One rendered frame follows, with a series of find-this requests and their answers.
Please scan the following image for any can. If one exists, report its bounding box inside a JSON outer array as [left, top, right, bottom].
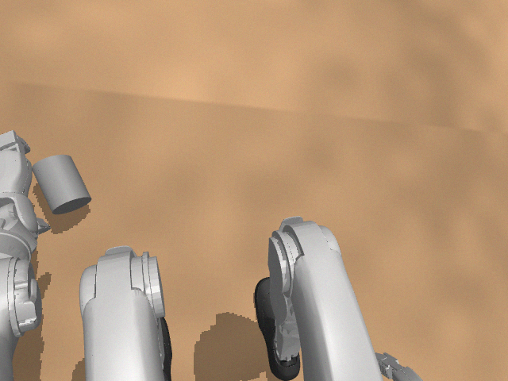
[[32, 155, 91, 214]]

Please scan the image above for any left robot arm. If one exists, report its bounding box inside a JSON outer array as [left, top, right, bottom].
[[0, 192, 42, 381]]

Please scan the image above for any right robot foot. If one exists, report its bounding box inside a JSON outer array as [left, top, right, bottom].
[[255, 277, 300, 381]]

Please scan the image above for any left robot hand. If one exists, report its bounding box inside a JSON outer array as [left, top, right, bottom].
[[0, 130, 51, 234]]

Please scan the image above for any right robot hand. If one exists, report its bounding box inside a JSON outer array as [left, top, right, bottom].
[[375, 352, 423, 381]]

